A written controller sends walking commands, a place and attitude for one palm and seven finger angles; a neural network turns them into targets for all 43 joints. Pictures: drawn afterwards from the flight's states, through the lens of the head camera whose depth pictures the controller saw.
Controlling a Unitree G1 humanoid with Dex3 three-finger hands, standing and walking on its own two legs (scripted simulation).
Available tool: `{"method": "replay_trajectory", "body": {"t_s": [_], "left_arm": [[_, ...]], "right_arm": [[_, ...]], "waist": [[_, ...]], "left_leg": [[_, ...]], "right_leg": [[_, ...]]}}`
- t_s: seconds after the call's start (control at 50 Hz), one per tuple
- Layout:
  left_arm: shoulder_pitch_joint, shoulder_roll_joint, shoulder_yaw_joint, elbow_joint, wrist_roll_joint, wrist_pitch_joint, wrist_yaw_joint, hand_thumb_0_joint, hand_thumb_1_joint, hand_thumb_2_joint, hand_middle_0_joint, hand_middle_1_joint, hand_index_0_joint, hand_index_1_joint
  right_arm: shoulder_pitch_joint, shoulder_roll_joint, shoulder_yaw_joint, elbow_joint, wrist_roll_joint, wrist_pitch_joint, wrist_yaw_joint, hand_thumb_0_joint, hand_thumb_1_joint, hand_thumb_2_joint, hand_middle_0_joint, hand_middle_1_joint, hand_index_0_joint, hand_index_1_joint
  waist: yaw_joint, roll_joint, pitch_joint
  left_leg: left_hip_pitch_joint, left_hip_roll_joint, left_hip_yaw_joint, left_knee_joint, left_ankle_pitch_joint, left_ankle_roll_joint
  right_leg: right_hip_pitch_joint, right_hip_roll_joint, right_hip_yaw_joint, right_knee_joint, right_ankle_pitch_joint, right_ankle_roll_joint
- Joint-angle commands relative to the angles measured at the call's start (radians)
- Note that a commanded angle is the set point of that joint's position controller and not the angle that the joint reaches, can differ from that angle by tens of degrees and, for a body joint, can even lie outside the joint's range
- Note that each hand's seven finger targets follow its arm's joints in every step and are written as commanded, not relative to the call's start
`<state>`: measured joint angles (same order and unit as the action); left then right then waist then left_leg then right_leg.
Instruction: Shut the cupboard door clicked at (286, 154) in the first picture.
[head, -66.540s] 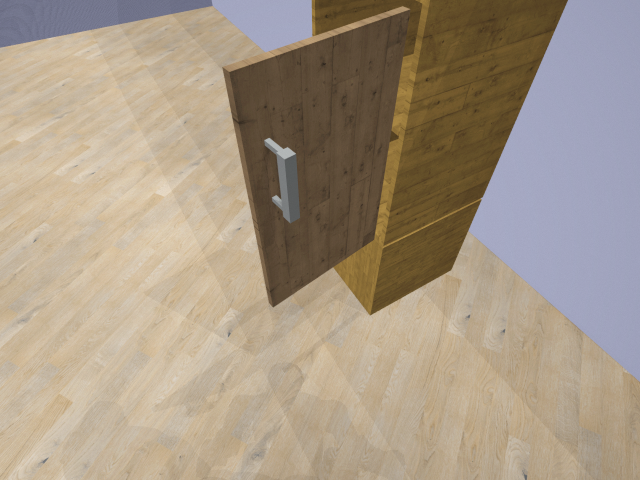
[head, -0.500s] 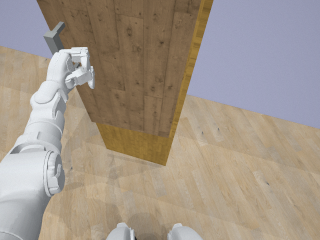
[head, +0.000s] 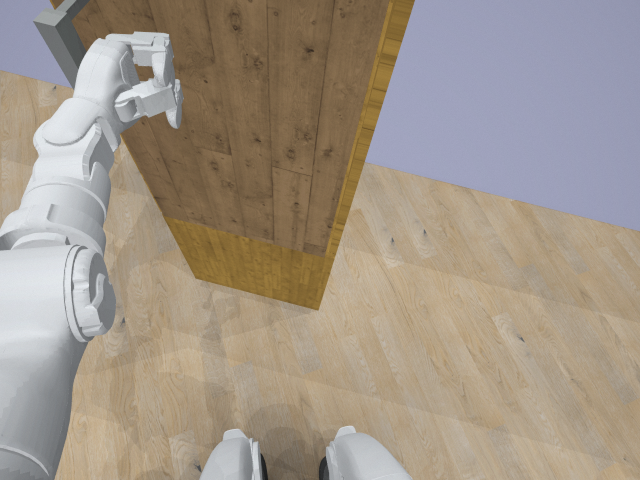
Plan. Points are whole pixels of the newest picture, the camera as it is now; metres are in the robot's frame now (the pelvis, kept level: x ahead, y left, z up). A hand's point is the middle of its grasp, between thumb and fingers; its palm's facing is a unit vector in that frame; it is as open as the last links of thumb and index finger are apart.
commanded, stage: push the door shut along its arc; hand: left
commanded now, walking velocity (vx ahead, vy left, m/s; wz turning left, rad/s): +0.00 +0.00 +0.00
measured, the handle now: (93, 65) +0.59 +0.19 +0.12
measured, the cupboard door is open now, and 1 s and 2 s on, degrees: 0 0 0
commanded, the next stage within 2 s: pull the fist back off the door in 0.58 s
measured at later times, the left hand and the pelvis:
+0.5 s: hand (177, 93) +0.53 +0.10 +0.13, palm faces -0.37 -0.93 +0.00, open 3.3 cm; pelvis -0.02 +0.01 -0.02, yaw +1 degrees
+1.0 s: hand (195, 89) +0.54 +0.08 +0.12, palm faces +0.09 -0.99 -0.06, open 3.3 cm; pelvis -0.04 +0.01 -0.02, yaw +1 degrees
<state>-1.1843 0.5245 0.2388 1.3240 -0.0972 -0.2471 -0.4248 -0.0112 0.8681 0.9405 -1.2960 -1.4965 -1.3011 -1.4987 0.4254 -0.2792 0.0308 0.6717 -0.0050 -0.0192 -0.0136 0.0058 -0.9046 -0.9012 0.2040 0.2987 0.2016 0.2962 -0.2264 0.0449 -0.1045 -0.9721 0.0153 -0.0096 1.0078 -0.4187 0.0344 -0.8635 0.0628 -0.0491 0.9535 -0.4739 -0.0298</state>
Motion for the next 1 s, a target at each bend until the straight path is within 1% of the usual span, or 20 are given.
{"method": "replay_trajectory", "body": {"t_s": [0.0,0.02,0.06,0.1,0.2,0.26,0.3,0.32,0.36,0.58,0.62,0.66,0.68,0.7,0.72,0.74,0.78,0.82,0.88,0.98], "left_arm": [[-0.623,0.114,-0.013,-0.193,-0.014,-0.036,0.004,0.0,0.9,0.9,-1.3,-1.5,-1.3,-1.5],[-0.658,0.114,-0.018,-0.196,-0.017,-0.032,0.001,0.0,0.9,0.9,-1.3,-1.5,-1.3,-1.5],[-0.697,0.112,-0.026,-0.209,-0.014,-0.033,-0.004,0.0,0.9,0.9,-1.3,-1.5,-1.3,-1.5],[-0.704,0.076,-0.051,-0.184,-0.016,-0.02,-0.009,0.0,0.9,0.9,-1.3,-1.5,-1.3,-1.5],[-0.775,0.016,-0.096,-0.213,-0.023,-0.009,-0.01,0.0,0.9,0.9,-1.3,-1.5,-1.3,-1.5],[-0.817,0.018,-0.101,-0.228,-0.026,-0.009,-0.012,0.0,0.9,0.9,-1.3,-1.5,-1.3,-1.5],[-0.813,-0.035,-0.129,-0.214,-0.027,0.004,-0.008,0.0,0.9,0.9,-1.3,-1.5,-1.3,-1.5],[-0.825,-0.014,-0.118,-0.218,-0.03,0.004,-0.003,0.0,0.9,0.9,-1.3,-1.5,-1.3,-1.5],[-0.834,0.015,-0.101,-0.223,-0.026,0.004,0.002,0.0,0.9,0.9,-1.3,-1.5,-1.3,-1.5],[-0.872,-0.017,-0.121,-0.209,-0.021,-0.01,0.019,0.0,0.9,0.9,-1.3,-1.5,-1.3,-1.5],[-0.846,-0.006,-0.112,-0.178,-0.022,-0.001,0.024,0.0,0.9,0.9,-1.3,-1.5,-1.3,-1.5],[-0.86,0.016,-0.103,-0.193,-0.015,-0.01,0.025,0.0,0.9,0.9,-1.3,-1.5,-1.3,-1.5],[-0.887,0.033,0.092,-0.182,-0.078,0.017,0.241,0.0,0.9,0.9,-1.3,-1.5,-1.3,-1.5],[-0.838,-0.009,0.064,-0.166,-0.045,0.028,0.357,0.0,0.9,0.9,-1.3,-1.5,-1.3,-1.5],[-0.831,-0.055,0.062,-0.163,-0.023,0.027,0.447,0.0,0.9,0.9,-1.3,-1.5,-1.3,-1.5],[-0.847,-0.068,0.072,-0.183,0.003,0.009,0.529,0.0,0.9,0.9,-1.3,-1.5,-1.3,-1.5],[-0.896,-0.119,0.034,-0.233,0.082,-0.045,0.669,0.0,0.9,0.9,-1.3,-1.5,-1.3,-1.5],[-0.918,-0.118,-0.027,-0.226,0.173,-0.095,0.712,0.0,0.9,0.9,-1.3,-1.5,-1.3,-1.5],[-0.91,-0.113,-0.089,-0.184,0.237,-0.135,0.678,0.0,0.9,0.9,-1.3,-1.5,-1.3,-1.5],[-0.832,-0.096,-0.066,-0.118,0.162,-0.1,0.601,0.0,0.9,0.9,-1.3,-1.5,-1.3,-1.5]], "right_arm": [[0.178,-0.193,-0.071,-0.009,0.0,-0.029,-0.018,0.0,-0.9,-0.9,0.2,0.3,0.2,0.3],[0.182,-0.197,-0.07,-0.005,0.002,-0.035,-0.022,0.0,-0.9,-0.9,0.2,0.3,0.2,0.3],[0.178,-0.197,-0.069,0.007,-0.002,-0.043,-0.025,0.0,-0.9,-0.9,0.2,0.3,0.2,0.3],[0.172,-0.197,-0.066,0.017,-0.003,-0.053,-0.028,0.0,-0.9,-0.9,0.2,0.3,0.2,0.3],[0.163,-0.201,-0.065,0.043,-0.006,-0.083,-0.035,0.0,-0.9,-0.9,0.2,0.3,0.2,0.3],[0.163,-0.205,-0.063,0.053,-0.004,-0.098,-0.042,0.0,-0.9,-0.9,0.2,0.3,0.2,0.3],[0.153,-0.201,-0.063,0.061,-0.007,-0.109,-0.042,0.0,-0.9,-0.9,0.2,0.3,0.2,0.3],[0.165,-0.206,-0.063,0.061,-0.004,-0.114,-0.044,0.0,-0.9,-0.9,0.2,0.3,0.2,0.3],[0.163,-0.208,-0.06,0.062,-0.006,-0.119,-0.043,0.0,-0.9,-0.9,0.2,0.3,0.2,0.3],[0.173,-0.212,-0.057,0.057,-0.003,-0.15,-0.04,0.0,-0.9,-0.9,0.2,0.3,0.2,0.3],[0.173,-0.214,-0.053,0.053,-0.002,-0.149,-0.04,0.0,-0.9,-0.9,0.2,0.3,0.2,0.3],[0.18,-0.216,-0.052,0.054,-0.005,-0.147,-0.04,0.0,-0.9,-0.9,0.2,0.3,0.2,0.3],[0.214,-0.18,-0.043,0.026,-0.021,-0.154,-0.029,0.0,-0.9,-0.9,0.2,0.3,0.2,0.3],[0.224,-0.179,-0.046,0.02,-0.031,-0.157,-0.01,0.0,-0.9,-0.9,0.2,0.3,0.2,0.3],[0.238,-0.176,-0.055,0.022,-0.046,-0.152,0.008,0.0,-0.9,-0.9,0.2,0.3,0.2,0.3],[0.244,-0.177,-0.06,0.026,-0.06,-0.148,0.022,0.0,-0.9,-0.9,0.2,0.3,0.2,0.3],[0.247,-0.171,-0.071,0.029,-0.088,-0.142,0.059,0.0,-0.9,-0.9,0.2,0.3,0.2,0.3],[0.256,-0.177,-0.081,0.04,-0.102,-0.134,0.086,0.0,-0.9,-0.9,0.2,0.3,0.2,0.3],[0.254,-0.184,-0.086,0.036,-0.099,-0.115,0.103,0.0,-0.9,-0.9,0.2,0.3,0.2,0.3],[0.241,-0.192,-0.077,0.012,-0.076,-0.091,0.091,0.0,-0.9,-0.9,0.2,0.3,0.2,0.3]], "waist": [[-0.086,0.11,-0.454],[-0.1,0.094,-0.447],[-0.098,0.141,-0.48],[-0.11,0.133,-0.462],[-0.129,0.188,-0.478],[-0.134,0.202,-0.501],[-0.137,0.206,-0.495],[-0.146,0.185,-0.488],[-0.137,0.204,-0.506],[-0.153,0.196,-0.478],[-0.157,0.161,-0.446],[-0.151,0.19,-0.466],[-0.109,0.199,-0.459],[-0.117,0.187,-0.469],[-0.132,0.134,-0.438],[-0.137,0.116,-0.43],[-0.141,0.172,-0.455],[-0.162,0.177,-0.467],[-0.162,0.211,-0.476],[-0.135,0.172,-0.449]], "left_leg": [[0.534,0.003,-0.086,-0.024,0.383,0.019],[0.514,0.006,-0.086,-0.022,0.362,0.022],[0.546,0.006,-0.094,-0.014,0.375,0.02],[0.539,0.007,-0.098,-0.01,0.351,0.022],[0.581,0.015,-0.112,-0.001,0.325,0.021],[0.599,0.018,-0.118,0.0,0.321,0.021],[0.613,0.017,-0.123,0.001,0.314,0.018],[0.605,0.022,-0.125,-0.003,0.297,0.019],[0.602,0.017,-0.125,-0.003,0.292,0.018],[0.605,0.024,-0.143,-0.024,0.207,0.013],[0.56,0.023,-0.139,-0.03,0.164,0.015],[0.569,0.022,-0.141,-0.03,0.177,0.012],[0.469,0.037,-0.164,-0.056,0.099,0.0],[0.458,0.04,-0.176,-0.073,0.062,-0.008],[0.442,0.043,-0.189,-0.084,0.033,-0.011],[0.444,0.042,-0.204,-0.094,0.02,-0.013],[0.466,0.04,-0.207,-0.09,-0.009,-0.023],[0.485,0.037,-0.203,-0.08,-0.015,-0.023],[0.505,0.029,-0.2,-0.079,-0.013,-0.024],[0.468,0.015,-0.183,-0.116,-0.052,-0.016]], "right_leg": [[-0.069,0.015,0.028,-0.125,0.325,0.002],[-0.077,0.014,0.029,-0.123,0.311,0.006],[-0.099,0.015,0.022,-0.113,0.298,0.0],[-0.123,0.016,0.018,-0.116,0.27,-0.001],[-0.204,0.016,0.003,-0.103,0.218,-0.005],[-0.224,0.015,-0.001,-0.095,0.203,-0.006],[-0.249,0.016,-0.01,-0.092,0.195,-0.009],[-0.257,0.015,-0.011,-0.089,0.187,-0.005],[-0.248,0.015,-0.011,-0.087,0.177,-0.009],[-0.303,0.014,-0.019,-0.077,0.129,-0.01],[-0.294,0.013,-0.017,-0.084,0.112,-0.008],[-0.29,0.012,-0.018,-0.078,0.113,-0.012],[-0.248,-0.001,0.003,-0.089,0.106,0.002],[-0.246,-0.002,-0.002,-0.073,0.098,0.01],[-0.256,-0.003,-0.011,-0.072,0.092,0.017],[-0.264,-0.005,-0.017,-0.071,0.085,0.021],[-0.311,-0.008,-0.019,-0.056,0.069,0.021],[-0.322,-0.013,-0.014,-0.053,0.064,0.015],[-0.314,-0.015,-0.005,-0.06,0.063,0.002],[-0.227,-0.01,0.001,-0.098,0.057,-0.002]]}}
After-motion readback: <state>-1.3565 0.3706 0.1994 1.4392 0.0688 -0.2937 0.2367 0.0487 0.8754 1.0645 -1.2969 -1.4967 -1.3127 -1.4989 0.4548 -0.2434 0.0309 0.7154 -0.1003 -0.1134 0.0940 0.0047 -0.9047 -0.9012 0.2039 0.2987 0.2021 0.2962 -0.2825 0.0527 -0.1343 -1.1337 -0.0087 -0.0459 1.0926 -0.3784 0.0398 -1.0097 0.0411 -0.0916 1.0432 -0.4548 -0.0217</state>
